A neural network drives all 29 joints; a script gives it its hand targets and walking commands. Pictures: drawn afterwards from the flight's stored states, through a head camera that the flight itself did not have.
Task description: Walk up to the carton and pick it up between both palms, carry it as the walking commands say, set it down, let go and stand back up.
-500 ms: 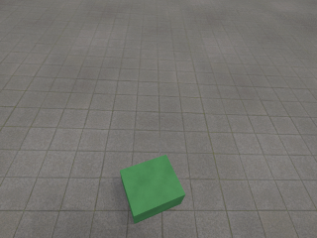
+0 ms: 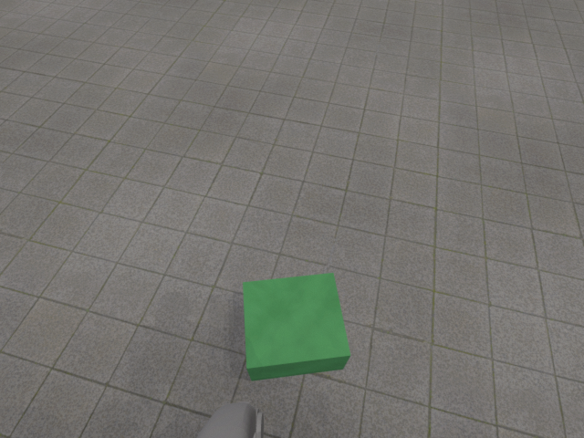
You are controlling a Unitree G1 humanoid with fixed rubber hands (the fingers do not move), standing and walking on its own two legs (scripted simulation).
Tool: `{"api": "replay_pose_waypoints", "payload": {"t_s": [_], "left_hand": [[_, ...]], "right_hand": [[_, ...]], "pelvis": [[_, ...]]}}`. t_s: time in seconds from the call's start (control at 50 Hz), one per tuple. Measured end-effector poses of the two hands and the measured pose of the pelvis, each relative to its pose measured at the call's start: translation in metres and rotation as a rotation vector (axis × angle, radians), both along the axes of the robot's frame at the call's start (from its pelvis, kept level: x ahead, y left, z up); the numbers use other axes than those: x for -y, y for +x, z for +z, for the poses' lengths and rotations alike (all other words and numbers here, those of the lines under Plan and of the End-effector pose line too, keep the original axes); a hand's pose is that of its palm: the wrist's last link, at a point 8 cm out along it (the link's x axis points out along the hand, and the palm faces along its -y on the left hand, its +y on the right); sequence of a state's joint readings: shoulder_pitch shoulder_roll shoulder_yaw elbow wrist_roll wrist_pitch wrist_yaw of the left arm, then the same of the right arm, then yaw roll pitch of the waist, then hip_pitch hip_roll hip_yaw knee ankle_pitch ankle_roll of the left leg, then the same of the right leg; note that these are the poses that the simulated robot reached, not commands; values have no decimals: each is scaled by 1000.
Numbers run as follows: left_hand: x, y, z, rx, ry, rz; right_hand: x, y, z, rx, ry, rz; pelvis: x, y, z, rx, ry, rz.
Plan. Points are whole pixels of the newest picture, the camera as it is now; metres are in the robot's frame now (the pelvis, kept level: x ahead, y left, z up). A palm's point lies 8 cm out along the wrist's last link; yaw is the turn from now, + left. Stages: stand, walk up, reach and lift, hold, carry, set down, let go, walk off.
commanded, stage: walk up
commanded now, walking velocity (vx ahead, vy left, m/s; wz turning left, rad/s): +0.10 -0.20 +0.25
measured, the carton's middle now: (293, 326) +0.48 +0.00 -0.68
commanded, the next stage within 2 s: stand in 0.92 s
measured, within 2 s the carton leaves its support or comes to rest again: neither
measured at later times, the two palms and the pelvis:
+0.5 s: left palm out of the picture +0.08 +0.16 -0.13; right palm (502, 420) +0.16 -0.32 -0.15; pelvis +0.05 -0.09 -0.01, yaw +6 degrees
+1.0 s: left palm out of the picture +0.08 +0.18 -0.14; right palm out of the picture +0.11 -0.27 -0.13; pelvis +0.04 -0.06 +0.00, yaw +5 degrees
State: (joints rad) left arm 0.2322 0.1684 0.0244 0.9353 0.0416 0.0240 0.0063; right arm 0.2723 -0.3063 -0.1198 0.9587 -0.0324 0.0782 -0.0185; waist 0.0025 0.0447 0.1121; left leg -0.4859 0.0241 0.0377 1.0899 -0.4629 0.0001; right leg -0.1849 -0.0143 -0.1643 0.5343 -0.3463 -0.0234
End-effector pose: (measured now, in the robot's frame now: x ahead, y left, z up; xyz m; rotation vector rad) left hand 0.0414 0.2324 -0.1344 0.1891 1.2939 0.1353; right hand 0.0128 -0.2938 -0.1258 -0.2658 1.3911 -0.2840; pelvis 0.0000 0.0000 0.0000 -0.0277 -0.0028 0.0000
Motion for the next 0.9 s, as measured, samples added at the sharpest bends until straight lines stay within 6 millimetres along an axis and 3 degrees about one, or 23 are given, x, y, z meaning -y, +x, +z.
{"api": "replay_pose_waypoints", "payload": {"t_s": [0.06,0.16,0.28,0.38,0.46,0.6,0.74,0.9], "left_hand": [[18,-10,-9,-24,-29,50],[39,-21,-31,-85,-68,109],[54,1,-23,-77,-68,116],[61,32,-11,22,14,108],[68,43,1,58,57,117],[61,21,9,20,86,162],[36,5,-17,-49,36,160],[37,31,-12,5,-18,111]], "right_hand": [[-1,49,0,86,21,51],[-22,125,3,264,52,142],[-27,156,7,306,119,192],[-10,162,-12,260,178,189],[14,155,-22,189,179,170],[37,147,-20,104,135,192],[12,132,-10,134,101,199],[-19,103,1,121,143,165]], "pelvis": [[11,12,-2,-1,-8,15],[27,25,-11,20,5,15],[51,34,-4,33,9,38],[76,45,-8,38,36,50],[86,49,-7,25,34,94],[80,44,-2,10,43,112],[61,39,-10,23,41,101],[60,36,3,19,31,83]]}}
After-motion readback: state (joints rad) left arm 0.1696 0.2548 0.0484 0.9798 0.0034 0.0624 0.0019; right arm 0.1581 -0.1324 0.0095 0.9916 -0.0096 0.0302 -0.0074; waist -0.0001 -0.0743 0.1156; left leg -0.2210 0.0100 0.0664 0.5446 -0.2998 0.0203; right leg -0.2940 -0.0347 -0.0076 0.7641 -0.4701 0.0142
